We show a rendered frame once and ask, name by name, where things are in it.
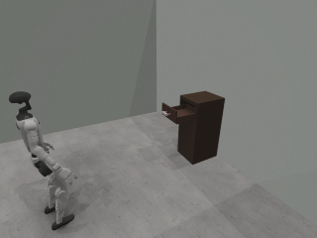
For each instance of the cabinet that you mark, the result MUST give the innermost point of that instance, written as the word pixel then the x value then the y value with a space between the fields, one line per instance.
pixel 198 139

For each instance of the robot right hand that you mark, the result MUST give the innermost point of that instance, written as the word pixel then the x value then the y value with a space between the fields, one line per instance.
pixel 64 174

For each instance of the robot right upper arm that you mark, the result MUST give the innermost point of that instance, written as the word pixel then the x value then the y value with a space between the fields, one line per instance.
pixel 31 129

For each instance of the handle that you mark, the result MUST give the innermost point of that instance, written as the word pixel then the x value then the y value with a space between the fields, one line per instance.
pixel 164 113

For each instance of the drawer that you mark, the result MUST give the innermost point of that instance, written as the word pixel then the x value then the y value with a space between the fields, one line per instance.
pixel 180 113

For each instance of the robot left hand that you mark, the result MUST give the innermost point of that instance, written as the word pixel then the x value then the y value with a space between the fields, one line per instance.
pixel 46 143

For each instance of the robot right forearm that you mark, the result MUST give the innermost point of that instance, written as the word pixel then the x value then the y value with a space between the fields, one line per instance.
pixel 44 157

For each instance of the robot torso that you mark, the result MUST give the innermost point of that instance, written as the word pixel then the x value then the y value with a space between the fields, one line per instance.
pixel 20 125

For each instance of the robot left foot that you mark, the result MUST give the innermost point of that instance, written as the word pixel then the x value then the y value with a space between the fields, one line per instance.
pixel 49 210

